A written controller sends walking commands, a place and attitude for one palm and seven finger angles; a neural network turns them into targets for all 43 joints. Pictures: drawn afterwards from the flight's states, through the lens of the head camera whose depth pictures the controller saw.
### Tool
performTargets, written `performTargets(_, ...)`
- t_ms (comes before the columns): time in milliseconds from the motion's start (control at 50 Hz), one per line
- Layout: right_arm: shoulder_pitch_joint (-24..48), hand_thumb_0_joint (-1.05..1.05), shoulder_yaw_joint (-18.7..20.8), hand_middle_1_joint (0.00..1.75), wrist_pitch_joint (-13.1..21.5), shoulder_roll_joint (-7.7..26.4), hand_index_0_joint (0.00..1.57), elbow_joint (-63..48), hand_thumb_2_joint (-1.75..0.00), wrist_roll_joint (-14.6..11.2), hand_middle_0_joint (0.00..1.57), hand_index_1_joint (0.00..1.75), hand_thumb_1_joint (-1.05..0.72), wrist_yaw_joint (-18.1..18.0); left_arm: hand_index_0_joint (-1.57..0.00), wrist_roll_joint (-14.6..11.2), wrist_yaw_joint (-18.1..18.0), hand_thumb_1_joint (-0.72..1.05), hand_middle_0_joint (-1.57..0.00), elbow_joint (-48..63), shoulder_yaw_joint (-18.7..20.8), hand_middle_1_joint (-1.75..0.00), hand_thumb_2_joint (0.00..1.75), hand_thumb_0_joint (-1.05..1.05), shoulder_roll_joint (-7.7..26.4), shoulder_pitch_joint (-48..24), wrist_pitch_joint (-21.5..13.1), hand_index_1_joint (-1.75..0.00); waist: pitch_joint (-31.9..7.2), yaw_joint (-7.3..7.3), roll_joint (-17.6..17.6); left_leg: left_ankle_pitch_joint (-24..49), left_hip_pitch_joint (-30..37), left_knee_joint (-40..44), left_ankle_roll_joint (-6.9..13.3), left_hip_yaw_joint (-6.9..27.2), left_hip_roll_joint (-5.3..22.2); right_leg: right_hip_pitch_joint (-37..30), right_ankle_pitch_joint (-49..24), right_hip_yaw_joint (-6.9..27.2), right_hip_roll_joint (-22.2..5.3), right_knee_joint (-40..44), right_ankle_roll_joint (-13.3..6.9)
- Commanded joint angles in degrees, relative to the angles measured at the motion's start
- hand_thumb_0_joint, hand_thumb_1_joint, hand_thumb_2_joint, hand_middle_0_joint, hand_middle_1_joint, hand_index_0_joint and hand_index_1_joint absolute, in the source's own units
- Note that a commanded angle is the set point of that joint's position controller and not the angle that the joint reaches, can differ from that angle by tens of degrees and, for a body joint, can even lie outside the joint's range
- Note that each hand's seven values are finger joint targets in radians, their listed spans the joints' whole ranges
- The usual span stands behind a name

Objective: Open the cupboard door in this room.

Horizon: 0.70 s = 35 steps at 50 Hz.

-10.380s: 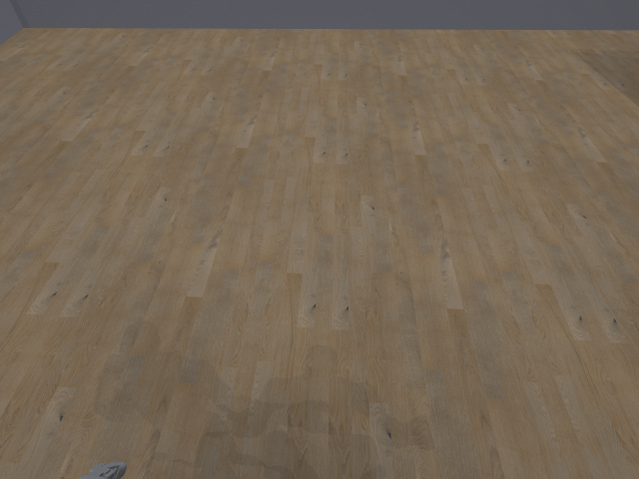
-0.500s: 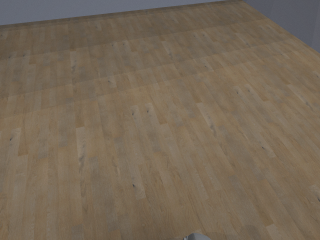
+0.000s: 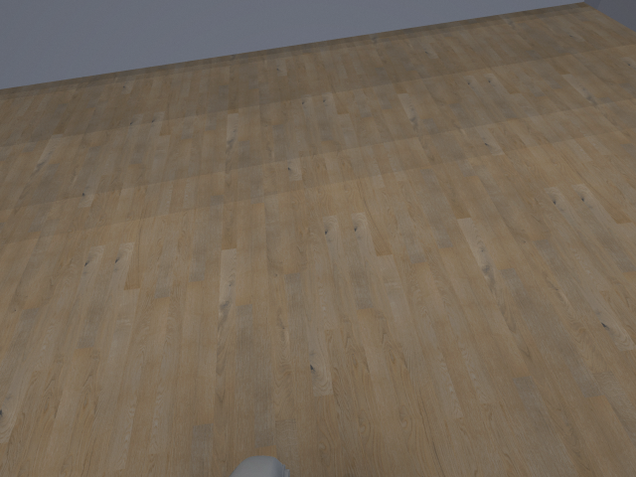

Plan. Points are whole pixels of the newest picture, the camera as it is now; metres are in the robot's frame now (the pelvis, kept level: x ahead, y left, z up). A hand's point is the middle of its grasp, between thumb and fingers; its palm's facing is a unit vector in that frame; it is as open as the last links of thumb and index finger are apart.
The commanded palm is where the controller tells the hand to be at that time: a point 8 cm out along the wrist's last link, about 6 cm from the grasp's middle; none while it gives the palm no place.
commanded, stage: turn or walk to find it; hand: left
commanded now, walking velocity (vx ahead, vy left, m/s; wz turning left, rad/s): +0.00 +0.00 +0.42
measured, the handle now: out of the picture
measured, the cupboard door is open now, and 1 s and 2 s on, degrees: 0 0 0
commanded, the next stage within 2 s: none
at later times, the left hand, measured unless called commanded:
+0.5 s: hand out of the picture +0.01 +0.27 -0.17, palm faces +0.24 -0.94 -0.25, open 7.4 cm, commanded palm none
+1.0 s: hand out of the picture -0.03 +0.20 -0.16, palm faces +0.42 -0.87 -0.26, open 7.4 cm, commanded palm none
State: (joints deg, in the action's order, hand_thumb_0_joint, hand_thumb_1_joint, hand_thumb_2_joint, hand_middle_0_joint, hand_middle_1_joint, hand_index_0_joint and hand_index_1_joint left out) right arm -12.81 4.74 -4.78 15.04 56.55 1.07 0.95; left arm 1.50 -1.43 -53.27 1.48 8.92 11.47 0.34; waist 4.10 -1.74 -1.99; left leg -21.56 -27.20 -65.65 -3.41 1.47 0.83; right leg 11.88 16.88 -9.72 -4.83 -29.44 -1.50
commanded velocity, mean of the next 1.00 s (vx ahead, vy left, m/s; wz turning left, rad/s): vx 0.00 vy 0.00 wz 0.42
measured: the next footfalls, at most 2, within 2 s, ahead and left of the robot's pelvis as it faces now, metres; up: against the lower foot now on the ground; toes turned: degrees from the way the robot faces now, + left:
left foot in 0.22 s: +0.00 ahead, +0.15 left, +0.00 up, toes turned +11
right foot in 0.70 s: +0.07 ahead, -0.08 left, +0.00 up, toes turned +12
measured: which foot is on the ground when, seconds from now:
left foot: up 0.00-0.20, down 0.22-0.70, up 0.72-1.00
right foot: down 0.00-0.24, up 0.26-0.68, down 0.70-1.00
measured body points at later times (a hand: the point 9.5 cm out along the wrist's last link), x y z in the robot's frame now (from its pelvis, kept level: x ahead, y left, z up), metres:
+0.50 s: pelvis -0.01 +0.05 +0.00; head +0.02 +0.08 +0.45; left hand +0.00 +0.32 -0.15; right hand +0.13 -0.17 -0.13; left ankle -0.04 +0.14 -0.74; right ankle +0.00 -0.11 -0.67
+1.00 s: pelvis -0.01 +0.00 +0.00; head +0.03 +0.00 +0.45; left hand -0.05 +0.24 -0.14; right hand +0.13 -0.22 -0.16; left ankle -0.10 +0.13 -0.67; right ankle +0.03 -0.09 -0.74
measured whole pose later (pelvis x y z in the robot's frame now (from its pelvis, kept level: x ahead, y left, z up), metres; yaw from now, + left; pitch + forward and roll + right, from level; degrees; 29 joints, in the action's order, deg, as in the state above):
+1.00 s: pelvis -0.01 +0.00 +0.00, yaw +26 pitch -1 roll +2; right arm -12.6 4.2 -5.0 14.3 57.5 0.9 0.9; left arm 1.7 -1.4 -54.4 1.8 9.4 12.6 0.2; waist 4.6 -0.9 -1.1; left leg -24.0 -23.9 -58.8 -3.9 0.5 2.2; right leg 11.9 16.4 -12.3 -6.0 -29.3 -1.2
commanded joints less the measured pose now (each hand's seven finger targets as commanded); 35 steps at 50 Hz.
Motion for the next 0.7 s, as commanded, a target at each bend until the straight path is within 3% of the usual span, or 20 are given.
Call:
performTargets(0,4.31,0.00,0.16,0.30,1.65,2.10,0.20,-4.49,-0.90,-0.03,0.20,0.30,-0.90,0.00,-0.20,0.15,-0.59,0.90,-0.20,2.49,3.32,-0.30,0.90,0.00,12.98,3.36,-0.97,-0.30,-2.16,3.48,11.37,-3.60,-1.97,7.94,-0.69,-1.92,1.45,-5.44,-20.29,9.56,-15.00,10.66,-6.08)
performTargets(60,6.36,0.00,-0.57,0.30,2.25,1.39,0.20,-4.82,-0.90,-0.40,0.20,0.30,-0.90,-0.12,-0.20,0.32,-0.42,0.90,-0.20,1.16,3.74,-0.30,0.90,0.00,14.59,5.68,-0.74,-0.30,-4.70,4.91,12.84,-5.49,1.08,16.64,-0.25,-4.19,0.92,-8.90,-28.87,8.39,-15.41,7.46,-6.76)
performTargets(100,6.08,0.00,-0.81,0.30,2.69,1.27,0.20,-5.01,-0.90,-0.71,0.20,0.30,-0.90,-0.30,-0.20,0.35,-0.36,0.90,-0.20,0.50,4.05,-0.30,0.90,0.00,15.27,5.66,-0.53,-0.30,-5.99,4.90,13.58,-5.71,3.96,22.77,0.30,-5.43,0.64,-9.99,-31.64,7.72,-15.97,5.20,-6.70)
performTargets(120,5.52,0.00,-0.94,0.30,2.90,1.41,0.20,-4.92,-0.90,-0.72,0.20,0.30,-0.90,-0.40,-0.20,0.35,-0.33,0.90,-0.20,0.27,4.07,-0.30,0.90,0.00,15.45,5.84,-0.38,-0.30,-6.59,4.56,13.40,-3.87,5.86,26.82,0.56,-6.38,0.18,-9.97,-33.05,7.17,-15.53,3.63,-5.87)
performTargets(160,1.90,0.00,-0.89,0.30,3.34,2.31,0.20,-3.98,-0.90,-0.56,0.20,0.30,-0.90,-0.48,-0.20,-0.26,-0.27,0.90,-0.20,0.18,4.16,-0.30,0.90,0.00,15.48,3.99,-0.07,-0.30,-7.88,2.06,12.17,5.76,13.67,37.34,1.29,-7.29,0.43,-6.44,-28.55,3.81,-14.42,-0.39,-2.65)
performTargets(180,0.14,0.00,-0.34,0.30,3.88,4.62,0.20,-3.53,-0.90,-0.41,0.20,0.30,-0.90,-0.38,-0.20,-0.72,-0.12,0.90,-0.20,0.61,4.01,-0.30,0.90,0.00,14.24,3.87,0.30,-0.30,-8.89,0.74,6.38,14.12,21.47,43.52,2.51,-4.24,3.15,-0.16,-21.94,1.51,-12.41,-6.14,0.30)
performTargets(200,-1.06,0.00,0.84,0.30,4.23,9.99,0.20,-4.05,-0.90,0.03,0.20,0.30,-0.90,-0.45,-0.20,-0.99,0.23,0.90,-0.20,2.00,3.48,-0.30,0.90,0.00,11.07,4.47,0.69,-0.30,-10.07,0.17,-8.29,29.21,29.80,45.07,7.49,11.62,15.32,13.21,-0.53,-1.28,-5.43,-16.51,4.32)
performTargets(220,-3.87,0.00,1.51,0.30,3.90,13.00,0.20,-3.35,-0.90,-0.08,0.20,0.30,-0.90,-0.94,-0.20,-0.57,0.20,0.90,-0.20,4.04,2.24,-0.30,0.90,0.00,8.70,1.40,1.08,-0.30,-7.87,-1.64,-14.04,43.42,28.12,46.35,13.68,17.84,23.09,19.27,20.45,1.36,-2.29,-25.79,5.85)
performTargets(240,-5.22,0.00,1.32,0.30,4.13,11.84,0.20,-2.06,-0.90,0.03,0.20,0.30,-0.90,-1.76,-0.20,-0.40,-0.38,0.90,-0.20,3.78,2.36,-0.30,0.90,0.00,9.41,-2.14,1.94,-0.30,-7.57,-2.79,-13.84,44.65,24.90,46.12,13.71,16.83,21.36,18.91,19.00,6.94,-2.35,-30.66,5.61)
performTargets(260,-2.82,0.00,0.86,0.30,4.00,10.53,0.20,-2.34,-0.90,0.11,0.20,0.30,-0.90,-2.19,-0.20,-0.71,-0.16,0.90,-0.20,3.30,2.75,-0.30,0.90,0.00,9.76,-3.11,1.97,-0.30,-5.40,-1.61,-12.42,43.51,23.50,45.41,13.82,14.71,19.01,19.99,15.67,8.16,-2.32,-33.68,5.46)
performTargets(300,1.98,0.00,0.03,0.30,4.42,8.07,0.20,-3.88,-0.90,-0.02,0.20,0.30,-0.90,-2.28,-0.20,-0.69,0.61,0.90,-0.20,1.51,3.01,-0.30,0.90,0.00,9.84,-0.54,1.53,-0.30,-4.97,1.13,-7.73,43.33,23.39,44.57,12.41,8.74,14.72,19.81,9.13,7.83,-2.02,-35.74,5.95)
performTargets(340,2.11,0.00,-0.06,0.30,4.71,7.88,0.20,-4.19,-0.90,-0.14,0.20,0.30,-0.90,-2.19,-0.20,-0.73,0.72,0.90,-0.20,1.00,2.84,-0.30,0.90,0.00,9.85,0.11,1.49,-0.30,-5.37,1.37,-6.29,43.82,23.66,44.87,11.95,7.20,12.97,18.85,7.09,7.97,-1.68,-34.89,6.57)
performTargets(440,-0.10,0.00,0.60,0.30,4.58,7.93,0.20,-4.22,-0.90,-0.05,0.20,0.30,-0.90,-2.00,-0.20,-0.78,0.48,0.90,-0.20,2.55,2.49,-0.30,0.90,0.00,9.34,-1.84,1.53,-0.30,-5.91,0.32,-5.35,43.07,25.85,44.55,13.27,9.97,13.02,18.63,7.48,8.19,-0.68,-28.58,7.34)
performTargets(500,-0.26,0.00,0.94,0.30,4.17,8.14,0.20,-4.29,-0.90,0.21,0.20,0.30,-0.90,-1.83,-0.20,-0.95,0.37,0.90,-0.20,3.80,2.32,-0.30,0.90,0.00,8.93,-3.94,1.41,-0.30,-4.98,-0.25,-6.81,40.46,23.26,44.11,13.61,12.13,13.02,15.59,9.16,7.94,0.25,-22.56,7.01)
performTargets(600,1.68,0.00,1.29,0.30,3.71,8.01,0.20,-5.27,-0.90,0.41,0.20,0.30,-0.90,-1.64,-0.20,-1.24,0.20,0.90,-0.20,3.70,2.41,-0.30,0.90,0.00,8.69,-0.90,0.76,-0.30,-4.76,1.26,-8.18,36.87,16.07,41.92,12.28,15.33,10.91,5.18,4.84,6.67,2.78,-8.42,5.59)
performTargets(620,2.70,0.00,1.35,0.30,3.62,8.03,0.20,-5.65,-0.90,0.29,0.20,0.30,-0.90,-1.62,-0.20,-1.24,0.14,0.90,-0.20,3.22,2.50,-0.30,0.90,0.00,8.95,1.98,0.41,-0.30,-5.91,2.90,-7.29,33.79,14.21,39.81,11.07,14.80,9.97,0.92,-0.14,6.40,2.57,-2.00,5.47)
performTargets(640,2.55,0.00,1.31,0.30,3.67,6.86,0.20,-5.84,-0.90,-0.10,0.20,0.30,-0.90,-1.49,-0.20,-1.03,0.03,0.90,-0.20,2.75,2.83,-0.30,0.90,0.00,10.02,3.86,-0.15,-0.30,-6.88,3.66,-4.00,27.09,10.33,36.64,8.69,13.67,7.40,-5.45,-6.64,6.94,1.23,5.82,5.21)
performTargets(660,1.02,0.00,0.85,0.30,3.82,3.84,0.20,-6.21,-0.90,-0.64,0.20,0.30,-0.90,-1.15,-0.20,-0.26,-0.39,0.90,-0.20,2.49,3.47,-0.30,0.90,0.00,13.92,5.73,-0.88,-0.30,-8.39,4.19,7.23,12.32,2.27,28.19,4.96,8.07,2.06,-13.31,-11.00,15.83,-8.70,10.44,2.70)
performTargets(680,0.90,0.00,0.38,0.30,3.74,1.16,0.20,-7.83,-0.90,-0.55,0.20,0.30,-0.90,-1.02,-0.20,0.18,-0.55,0.90,-0.20,2.82,4.02,-0.30,0.90,0.00,17.74,6.29,-1.10,-0.30,-7.42,4.40,19.04,-11.72,-5.25,15.88,2.06,1.43,-4.98,-13.22,-19.93,27.43,-21.42,11.83,-3.82)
